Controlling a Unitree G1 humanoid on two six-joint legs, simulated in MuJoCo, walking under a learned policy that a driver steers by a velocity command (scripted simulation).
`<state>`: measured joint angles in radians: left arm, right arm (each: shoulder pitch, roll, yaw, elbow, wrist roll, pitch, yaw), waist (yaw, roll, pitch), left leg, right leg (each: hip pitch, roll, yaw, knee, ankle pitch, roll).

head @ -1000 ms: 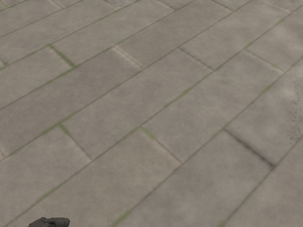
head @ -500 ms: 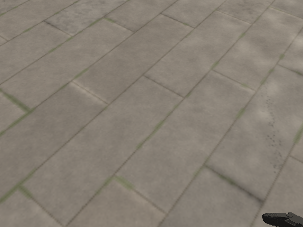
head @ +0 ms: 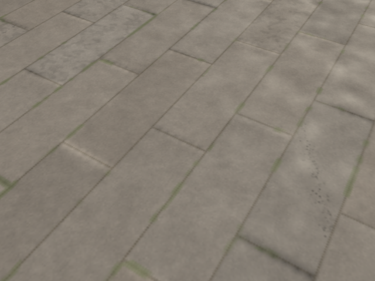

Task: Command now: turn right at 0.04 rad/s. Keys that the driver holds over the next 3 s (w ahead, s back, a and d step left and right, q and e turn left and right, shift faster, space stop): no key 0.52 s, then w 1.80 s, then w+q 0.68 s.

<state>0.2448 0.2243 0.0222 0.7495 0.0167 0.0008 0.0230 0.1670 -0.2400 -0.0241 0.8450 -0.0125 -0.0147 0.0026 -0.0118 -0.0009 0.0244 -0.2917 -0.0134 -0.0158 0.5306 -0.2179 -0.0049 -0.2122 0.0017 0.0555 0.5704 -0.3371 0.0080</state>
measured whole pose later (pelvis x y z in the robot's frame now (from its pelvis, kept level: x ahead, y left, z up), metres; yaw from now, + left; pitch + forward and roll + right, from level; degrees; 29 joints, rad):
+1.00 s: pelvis +0.13 +0.04 +0.02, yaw +1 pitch +0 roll +0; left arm 0.18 0.28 0.07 0.89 -0.02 -0.08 0.00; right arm 0.41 -0.20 -0.02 1.10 0.00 -0.09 0.01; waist -0.06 -0.03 -0.01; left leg -0.02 -0.04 0.03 0.25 -0.25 0.06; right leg -0.58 -0.09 0.00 0.99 -0.17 -0.03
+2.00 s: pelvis +0.71 +0.05 +0.01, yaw +1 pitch +1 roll +0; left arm 0.22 0.28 0.05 0.96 -0.02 -0.09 0.00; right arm 0.25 -0.24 -0.05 0.93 -0.01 -0.10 0.03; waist -0.02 -0.03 0.03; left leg -0.23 -0.05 0.07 0.36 -0.14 0.07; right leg -0.51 -0.09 0.03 1.12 -0.30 -0.05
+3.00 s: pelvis +1.27 +0.07 -0.01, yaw +20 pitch +1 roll -1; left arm 0.24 0.27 0.06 0.93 -0.03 -0.10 0.00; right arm 0.14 -0.27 -0.09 0.78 0.02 -0.05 0.04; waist 0.00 0.01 0.07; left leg -0.43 -0.06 0.05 0.60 -0.19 0.11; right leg -0.25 -0.04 -0.04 1.18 -0.47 0.00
